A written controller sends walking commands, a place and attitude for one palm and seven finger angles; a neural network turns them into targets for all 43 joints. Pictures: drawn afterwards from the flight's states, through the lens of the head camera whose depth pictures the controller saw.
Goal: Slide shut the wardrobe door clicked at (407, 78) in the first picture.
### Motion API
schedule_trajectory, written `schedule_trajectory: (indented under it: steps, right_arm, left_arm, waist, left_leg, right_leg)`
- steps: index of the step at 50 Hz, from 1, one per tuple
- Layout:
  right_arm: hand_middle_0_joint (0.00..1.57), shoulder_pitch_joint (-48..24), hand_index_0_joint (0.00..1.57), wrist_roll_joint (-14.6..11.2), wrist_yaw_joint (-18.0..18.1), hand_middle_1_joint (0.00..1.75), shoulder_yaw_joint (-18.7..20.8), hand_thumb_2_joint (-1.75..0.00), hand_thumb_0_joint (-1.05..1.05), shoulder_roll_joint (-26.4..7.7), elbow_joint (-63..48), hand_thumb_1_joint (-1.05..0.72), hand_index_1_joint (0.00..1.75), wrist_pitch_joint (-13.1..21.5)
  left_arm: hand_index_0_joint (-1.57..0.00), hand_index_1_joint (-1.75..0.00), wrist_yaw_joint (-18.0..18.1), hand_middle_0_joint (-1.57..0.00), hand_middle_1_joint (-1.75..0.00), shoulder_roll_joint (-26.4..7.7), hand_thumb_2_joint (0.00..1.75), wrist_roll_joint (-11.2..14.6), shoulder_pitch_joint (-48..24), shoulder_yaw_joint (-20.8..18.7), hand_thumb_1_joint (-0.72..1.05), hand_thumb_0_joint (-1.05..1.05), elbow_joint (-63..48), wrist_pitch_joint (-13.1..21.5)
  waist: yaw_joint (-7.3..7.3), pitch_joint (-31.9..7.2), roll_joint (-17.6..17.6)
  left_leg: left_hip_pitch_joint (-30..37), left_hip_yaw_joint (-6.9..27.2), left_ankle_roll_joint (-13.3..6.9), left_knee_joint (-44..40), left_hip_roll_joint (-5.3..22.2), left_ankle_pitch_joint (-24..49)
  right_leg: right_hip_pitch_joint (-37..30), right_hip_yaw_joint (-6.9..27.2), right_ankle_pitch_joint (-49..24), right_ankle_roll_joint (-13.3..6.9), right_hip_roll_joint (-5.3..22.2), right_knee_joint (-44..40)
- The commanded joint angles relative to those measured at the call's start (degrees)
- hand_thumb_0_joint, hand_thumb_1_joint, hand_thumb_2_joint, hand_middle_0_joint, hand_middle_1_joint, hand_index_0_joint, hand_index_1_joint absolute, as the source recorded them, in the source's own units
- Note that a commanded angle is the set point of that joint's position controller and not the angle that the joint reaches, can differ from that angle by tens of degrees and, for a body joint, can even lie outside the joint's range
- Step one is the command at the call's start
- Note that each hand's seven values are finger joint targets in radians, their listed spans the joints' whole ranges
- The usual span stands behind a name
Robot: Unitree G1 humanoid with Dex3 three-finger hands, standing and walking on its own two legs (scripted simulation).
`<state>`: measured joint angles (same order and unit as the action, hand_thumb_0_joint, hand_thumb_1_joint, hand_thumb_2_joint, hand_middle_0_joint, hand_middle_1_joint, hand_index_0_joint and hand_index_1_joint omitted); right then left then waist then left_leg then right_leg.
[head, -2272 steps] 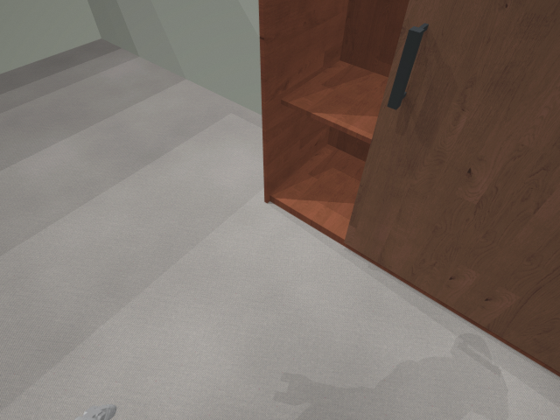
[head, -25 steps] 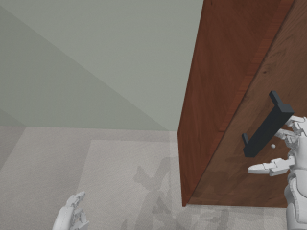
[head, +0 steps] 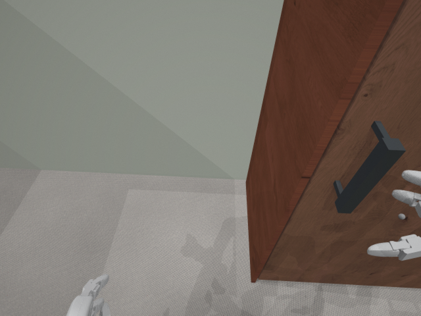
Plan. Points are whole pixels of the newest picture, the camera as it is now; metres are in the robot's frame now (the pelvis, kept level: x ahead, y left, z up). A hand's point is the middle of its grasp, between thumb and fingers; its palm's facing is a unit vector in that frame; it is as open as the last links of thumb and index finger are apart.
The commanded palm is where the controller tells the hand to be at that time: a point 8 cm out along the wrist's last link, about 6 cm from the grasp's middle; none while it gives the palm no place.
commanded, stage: slip the hand off the handle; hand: right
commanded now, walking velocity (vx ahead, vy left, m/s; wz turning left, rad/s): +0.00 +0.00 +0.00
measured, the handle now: (359, 170) +0.36 -0.26 +0.11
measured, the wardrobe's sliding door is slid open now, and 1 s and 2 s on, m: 0.00 0.00 0.00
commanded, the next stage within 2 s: draw the hand back to the body in 0.48 s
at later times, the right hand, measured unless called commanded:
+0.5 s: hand out of the picture +0.19 -0.31 +0.09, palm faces +0.39 +0.89 -0.24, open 14.7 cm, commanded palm +0.15 -0.34 +0.11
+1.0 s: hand out of the picture +0.17 -0.28 +0.13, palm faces +0.10 +0.99 -0.05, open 14.7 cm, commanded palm +0.13 -0.33 +0.14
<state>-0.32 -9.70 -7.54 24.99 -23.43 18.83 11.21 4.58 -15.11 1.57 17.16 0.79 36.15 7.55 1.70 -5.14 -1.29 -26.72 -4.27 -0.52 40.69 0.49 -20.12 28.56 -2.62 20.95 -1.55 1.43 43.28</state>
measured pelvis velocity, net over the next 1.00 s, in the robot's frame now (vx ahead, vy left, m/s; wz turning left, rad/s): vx -0.01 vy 0.00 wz -0.02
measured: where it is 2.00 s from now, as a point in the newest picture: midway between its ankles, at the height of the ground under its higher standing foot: outside the picture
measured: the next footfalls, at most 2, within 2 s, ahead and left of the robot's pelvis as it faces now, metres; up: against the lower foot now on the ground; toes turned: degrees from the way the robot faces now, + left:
none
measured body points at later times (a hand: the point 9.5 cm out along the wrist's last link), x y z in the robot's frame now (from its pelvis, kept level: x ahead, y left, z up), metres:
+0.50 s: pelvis -0.01 +0.01 +0.00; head +0.00 +0.01 +0.45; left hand +0.19 +0.23 -0.07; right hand +0.16 -0.35 +0.11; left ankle +0.00 +0.12 -0.71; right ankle +0.01 -0.10 -0.71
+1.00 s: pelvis -0.01 +0.00 +0.00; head -0.04 +0.01 +0.45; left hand +0.18 +0.23 -0.04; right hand +0.16 -0.34 +0.14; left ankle +0.00 +0.12 -0.71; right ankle +0.01 -0.10 -0.71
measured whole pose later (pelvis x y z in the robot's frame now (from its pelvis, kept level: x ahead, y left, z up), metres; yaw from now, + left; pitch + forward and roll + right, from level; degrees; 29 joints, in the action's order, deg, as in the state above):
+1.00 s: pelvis -0.01 +0.00 +0.00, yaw -1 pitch +0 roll +2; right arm 19.7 -26.5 -27.5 27.8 -23.7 -3.3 0.5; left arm 5.1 -16.0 4.1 16.3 3.1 31.6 18.9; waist 3.2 -5.0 -3.1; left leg -19.3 -5.3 -0.6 37.8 -0.1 -18.9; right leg 22.4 -1.4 20.4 -1.4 1.8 42.3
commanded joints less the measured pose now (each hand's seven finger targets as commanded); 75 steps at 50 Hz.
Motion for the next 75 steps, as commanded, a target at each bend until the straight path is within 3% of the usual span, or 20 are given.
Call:
schedule_trajectory:
  steps: [1,15,22,24,30,31,32,35,39,43,45,48,55,56,57,58,62,64,67,75]
  right_arm:
    - [0.25,-9.9,0.25,-1.0,0.9,1.15,4.8,-0.2,0.0,-14.4,-17.8,0.55,1.15,5.9]
    - [0.25,4.5,0.25,-3.0,0.9,1.15,5.5,-0.2,0.0,-12.4,-24.0,0.55,1.15,3.2]
    - [0.25,9.7,0.25,-4.3,-1.6,1.15,5.4,-0.2,0.0,-11.4,-30.2,0.55,1.15,4.0]
    - [0.25,14.0,0.25,-5.0,-2.0,1.15,5.4,-0.2,0.0,-10.7,-31.7,0.55,1.15,4.0]
    - [0.25,11.3,0.25,-5.4,-1.3,1.15,5.1,-0.2,0.0,-10.5,-32.5,0.55,1.15,4.2]
    - [0.25,10.1,0.25,-11.7,-8.6,1.15,1.3,-0.2,0.0,-7.2,-30.4,0.55,1.15,3.6]
    - [0.25,6.3,0.25,-12.5,-12.0,1.15,3.8,-0.2,0.0,-12.2,-32.5,0.55,1.15,3.6]
    - [0.25,3.3,0.25,-15.4,-19.7,1.15,7.6,-0.2,0.0,-17.6,-31.0,0.55,1.15,1.6]
    - [0.25,9.6,0.25,-18.7,-24.5,1.15,11.7,-0.2,0.0,-18.1,-27.3,0.55,1.15,-1.5]
    - [0.25,17.9,0.25,-19.9,-22.0,1.15,11.4,-0.2,0.0,-13.1,-27.6,0.55,1.15,-5.6]
    - [0.25,17.3,0.25,-19.1,-21.0,1.15,8.8,-0.2,0.0,-11.0,-30.2,0.55,1.15,-7.2]
    - [0.25,15.1,0.25,-17.8,-19.2,1.15,8.1,-0.2,0.0,-11.6,-34.0,0.55,1.15,-8.2]
    - [0.24,6.9,0.24,-14.9,-16.6,1.04,6.8,-0.29,0.0,-13.7,-40.6,0.37,1.04,-6.8]
    - [0.24,3.3,0.24,-3.7,-3.4,1.02,10.0,-0.31,0.0,-21.5,-44.5,0.33,1.02,-5.3]
    - [0.24,8.6,0.24,-3.0,2.1,1.0,4.0,-0.32,0.0,-11.4,-42.4,0.3,1.0,-5.7]
    - [0.24,10.6,0.24,-1.4,5.5,0.98,1.8,-0.34,0.0,-9.0,-45.4,0.26,0.98,-5.7]
    - [0.24,16.5,0.24,3.4,12.9,0.89,-0.1,-0.41,0.0,-7.9,-48.2,0.12,0.89,-4.8]
    - [0.23,18.3,0.23,4.3,14.2,0.85,-0.5,-0.44,0.0,-7.3,-47.6,0.04,0.85,-4.7]
    - [0.23,17.1,0.23,5.6,15.2,0.79,-0.5,-0.5,0.0,-7.5,-48.9,-0.07,0.79,-4.5]
    - [0.22,19.4,0.22,6.3,15.4,0.62,-0.4,-0.64,0.0,-7.0,-50.7,-0.36,0.62,-4.3]
  left_arm:
    - [-0.2,-0.3,0.8,-0.2,-0.3,-7.6,0.9,-0.3,-5.5,-2.9,0.9,0.0,-8.9,4.2]
    - [-0.2,-0.3,1.6,-0.2,-0.3,-6.9,0.9,-0.1,-7.1,-2.1,0.9,0.0,-9.5,6.5]
    - [-0.2,-0.3,1.7,-0.2,-0.3,-6.6,0.9,0.0,-7.1,-2.2,0.9,0.0,-10.2,7.7]
    - [-0.2,-0.3,1.6,-0.2,-0.3,-6.7,0.9,-0.2,-6.7,-2.1,0.9,0.0,-10.5,8.1]
    - [-0.2,-0.3,2.2,-0.2,-0.3,-6.8,0.9,0.0,-6.6,-2.1,0.9,0.0,-9.4,9.4]
    - [-0.2,-0.3,2.9,-0.2,-0.3,-8.1,0.9,1.3,-6.6,-1.5,0.9,0.0,-8.9,10.4]
    - [-0.2,-0.3,3.6,-0.2,-0.3,-8.1,0.9,1.7,-7.4,-1.4,0.9,0.0,-9.1,11.2]
    - [-0.2,-0.3,4.6,-0.2,-0.3,-8.4,0.9,1.8,-8.2,-0.6,0.9,0.0,-9.3,13.1]
    - [-0.2,-0.3,3.3,-0.2,-0.3,-7.4,0.9,2.0,-8.8,0.0,0.9,0.0,-10.9,14.5]
    - [-0.2,-0.3,1.1,-0.2,-0.3,-7.2,0.9,2.3,-8.8,-0.4,0.9,0.0,-13.2,15.0]
    - [-0.2,-0.3,0.7,-0.2,-0.3,-7.7,0.9,2.5,-8.5,-0.5,0.9,0.0,-13.6,14.9]
    - [-0.2,-0.3,1.0,-0.2,-0.3,-8.0,0.9,2.5,-8.2,-0.8,0.9,0.0,-14.0,15.0]
    - [-0.2,-0.3,2.4,-0.2,-0.3,-7.3,0.9,2.2,-8.4,0.1,0.9,0.0,-12.4,16.0]
    - [-0.2,-0.3,2.1,-0.2,-0.3,-6.3,0.9,0.0,-9.8,-0.6,0.9,0.0,-11.2,14.5]
    - [-0.2,-0.3,2.0,-0.2,-0.3,-5.6,0.9,-0.3,-10.1,-0.3,0.9,0.0,-11.2,14.4]
    - [-0.2,-0.3,2.0,-0.2,-0.3,-5.6,0.9,-0.2,-10.3,-0.4,0.9,0.0,-10.6,14.0]
    - [-0.2,-0.3,1.7,-0.2,-0.3,-5.3,0.9,-1.0,-10.0,-0.4,0.9,0.0,-9.2,11.7]
    - [-0.2,-0.3,1.6,-0.2,-0.3,-5.3,0.9,-1.2,-10.2,-0.7,0.9,0.0,-8.7,10.6]
    - [-0.2,-0.3,1.5,-0.2,-0.3,-5.0,0.9,-1.4,-10.6,-0.8,0.9,0.0,-8.1,9.2]
    - [-0.2,-0.3,0.8,-0.2,-0.3,-4.5,0.9,-1.9,-11.4,-1.2,0.9,0.0,-7.6,7.1]
  waist:
    - [1.12,-10.2,-4.2]
    - [2.15,-6.4,-1.2]
    - [2.27,-7.3,-5.0]
    - [2.39,-7.1,-3.2]
    - [1.48,-4.1,-2.6]
    - [-1.32,-6.0,-2.7]
    - [0.05,-6.7,-3.5]
    - [0.4,-8.0,-4.0]
    - [2.69,-5.7,-5.4]
    - [4.09,-4.7,-2.3]
    - [3.24,-2.4,-2.4]
    - [2.39,-1.3,-0.7]
    - [1.62,-0.6,-6.4]
    - [4.08,2.2,-5.9]
    - [2.39,4.5,-6.1]
    - [2.75,4.2,-6.0]
    - [2.53,2.5,-7.1]
    - [2.34,2.9,-1.4]
    - [2.41,1.8,-4.4]
    - [3.01,0.6,-3.6]
  left_leg:
    - [2.6,1.6,-1.0,-4.5,-1.6,8.3]
    - [2.7,1.5,-0.7,-5.5,-1.3,5.1]
    - [2.6,1.8,-0.9,-5.0,-1.3,6.5]
    - [2.7,1.5,-0.8,-4.7,-1.4,7.1]
    - [-0.2,1.6,-0.7,-4.9,-1.1,2.0]
    - [2.5,2.6,-0.8,-6.3,-1.0,2.1]
    - [3.9,3.4,-0.9,-6.8,-0.9,2.6]
    - [7.9,4.8,-1.1,-7.6,-0.4,6.0]
    - [9.8,4.8,-1.0,-8.1,-0.5,9.8]
    - [9.9,3.1,-0.7,-8.1,-1.1,10.9]
    - [7.9,2.1,-0.5,-8.6,-1.3,8.9]
    - [6.8,2.7,-0.4,-10.1,-1.5,5.1]
    - [7.2,2.0,-0.9,-11.9,-1.4,0.8]
    - [8.7,4.3,-1.3,-15.2,-1.0,-1.4]
    - [8.3,3.5,-1.2,-15.6,-0.1,-2.6]
    - [9.8,3.4,-1.3,-15.9,0.1,-2.2]
    - [14.1,2.7,-1.2,-14.7,0.4,1.6]
    - [15.4,2.4,-1.0,-15.7,0.3,3.0]
    - [16.8,2.6,-1.0,-16.6,0.4,5.7]
    - [20.4,2.2,-0.9,-18.2,0.6,13.3]
  right_leg:
    - [-6.8,4.0,-12.3,0.4,-1.2,-6.6]
    - [-4.1,4.4,-8.2,0.7,-1.5,-7.0]
    - [-5.2,4.2,-9.6,0.7,-1.9,-5.7]
    - [-4.3,4.3,-10.1,0.6,-1.8,-5.3]
    - [-2.7,5.3,-5.4,0.8,-1.9,-5.0]
    - [-4.6,5.3,-4.7,0.8,-1.6,-5.0]
    - [-4.5,5.6,-4.8,0.3,-1.6,-4.7]
    - [-5.5,6.0,-8.4,-0.1,-1.1,-4.7]
    - [-6.2,5.9,-11.8,0.4,-1.1,-6.0]
    - [-6.9,5.6,-12.8,0.8,-1.1,-7.4]
    - [-7.0,5.3,-10.9,0.8,-1.0,-8.4]
    - [-7.6,5.4,-8.3,0.4,-0.8,-8.9]
    - [-10.5,6.6,-3.7,0.4,-0.9,-12.1]
    - [-7.8,6.7,0.2,0.9,-1.1,-14.7]
    - [-8.0,6.5,3.4,1.4,-1.1,-16.2]
    - [-9.1,6.9,4.9,1.3,-0.7,-17.5]
    - [-11.5,7.4,4.3,1.2,0.1,-21.3]
    - [-12.3,6.9,0.9,0.9,0.5,-21.8]
    - [-15.3,5.9,-4.0,1.0,0.3,-22.1]
    - [-20.2,4.2,-17.3,1.2,0.2,-22.0]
